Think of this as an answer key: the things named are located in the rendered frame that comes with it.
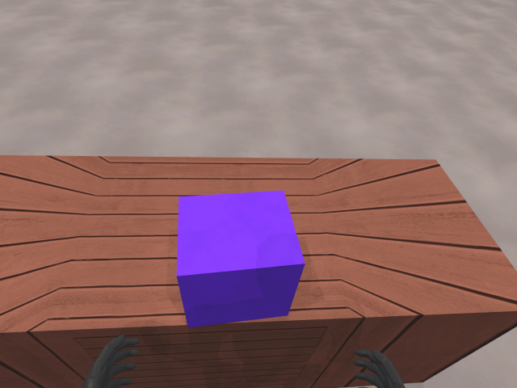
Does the pedestal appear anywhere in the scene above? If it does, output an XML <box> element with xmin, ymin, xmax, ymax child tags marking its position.
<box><xmin>0</xmin><ymin>155</ymin><xmax>517</xmax><ymax>388</ymax></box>

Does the left robot hand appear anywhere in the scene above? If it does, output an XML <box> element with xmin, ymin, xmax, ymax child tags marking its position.
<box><xmin>81</xmin><ymin>334</ymin><xmax>139</xmax><ymax>388</ymax></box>

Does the right robot hand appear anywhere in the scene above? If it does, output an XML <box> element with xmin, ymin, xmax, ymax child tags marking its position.
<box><xmin>353</xmin><ymin>349</ymin><xmax>405</xmax><ymax>388</ymax></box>

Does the carton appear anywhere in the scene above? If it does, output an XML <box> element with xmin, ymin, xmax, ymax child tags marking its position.
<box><xmin>177</xmin><ymin>191</ymin><xmax>305</xmax><ymax>328</ymax></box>

